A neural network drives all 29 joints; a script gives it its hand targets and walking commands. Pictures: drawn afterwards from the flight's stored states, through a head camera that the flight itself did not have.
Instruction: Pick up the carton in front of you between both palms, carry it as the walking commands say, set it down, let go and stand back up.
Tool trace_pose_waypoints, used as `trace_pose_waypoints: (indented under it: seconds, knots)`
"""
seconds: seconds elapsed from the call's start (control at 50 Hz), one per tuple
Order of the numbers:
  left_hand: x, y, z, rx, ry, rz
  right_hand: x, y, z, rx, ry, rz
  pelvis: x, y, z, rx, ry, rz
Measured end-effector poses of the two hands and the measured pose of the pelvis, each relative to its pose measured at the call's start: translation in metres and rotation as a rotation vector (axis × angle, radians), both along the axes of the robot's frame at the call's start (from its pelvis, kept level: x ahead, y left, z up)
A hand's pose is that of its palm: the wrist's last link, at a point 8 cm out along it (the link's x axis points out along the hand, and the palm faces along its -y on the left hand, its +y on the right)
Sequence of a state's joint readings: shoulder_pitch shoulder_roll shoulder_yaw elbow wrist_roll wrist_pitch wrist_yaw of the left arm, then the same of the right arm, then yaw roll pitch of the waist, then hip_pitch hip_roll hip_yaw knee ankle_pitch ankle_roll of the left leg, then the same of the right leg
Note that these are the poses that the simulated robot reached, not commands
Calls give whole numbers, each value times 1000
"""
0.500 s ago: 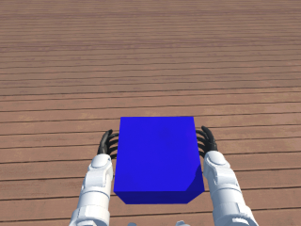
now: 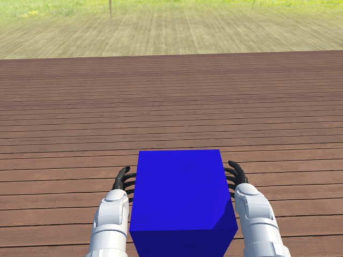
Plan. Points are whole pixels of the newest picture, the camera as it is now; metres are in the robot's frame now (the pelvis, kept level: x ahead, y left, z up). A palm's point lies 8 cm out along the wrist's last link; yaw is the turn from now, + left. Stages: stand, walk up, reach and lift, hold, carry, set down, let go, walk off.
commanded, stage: reach and lift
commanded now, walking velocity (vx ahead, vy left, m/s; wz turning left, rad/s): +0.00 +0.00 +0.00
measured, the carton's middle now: (180, 208) +0.29 +0.00 -0.05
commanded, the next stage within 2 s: hold in 0.84 s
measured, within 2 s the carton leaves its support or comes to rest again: neither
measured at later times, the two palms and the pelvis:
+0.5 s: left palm (118, 190) +0.30 +0.15 +0.03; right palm (240, 184) +0.30 -0.15 +0.04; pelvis +0.00 +0.00 +0.00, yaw +0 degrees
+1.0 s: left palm (116, 187) +0.29 +0.15 +0.05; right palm (243, 180) +0.29 -0.15 +0.06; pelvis +0.01 +0.00 +0.01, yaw +0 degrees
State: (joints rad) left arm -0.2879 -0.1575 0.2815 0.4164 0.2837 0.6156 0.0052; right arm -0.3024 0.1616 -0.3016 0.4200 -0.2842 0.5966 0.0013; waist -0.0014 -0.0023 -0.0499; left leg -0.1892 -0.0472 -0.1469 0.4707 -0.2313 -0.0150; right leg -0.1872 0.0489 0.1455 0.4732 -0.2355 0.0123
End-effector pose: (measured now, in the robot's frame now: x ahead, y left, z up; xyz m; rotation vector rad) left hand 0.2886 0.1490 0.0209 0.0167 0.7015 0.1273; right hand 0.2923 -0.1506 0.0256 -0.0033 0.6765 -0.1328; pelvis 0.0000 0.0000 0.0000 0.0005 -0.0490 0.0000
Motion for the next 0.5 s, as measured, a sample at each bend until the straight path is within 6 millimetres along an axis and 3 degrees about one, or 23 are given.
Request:
trace_pose_waypoints:
  seconds: [0.2,0.5]
  knots:
    - [1,1,4,-3,-12,0,0,1,4,1,-12,-5,-9,1,-1,0,-13,1]
    - [8,1,11,12,-13,-9,7,1,11,-14,-13,5,4,2,4,0,-18,-1]
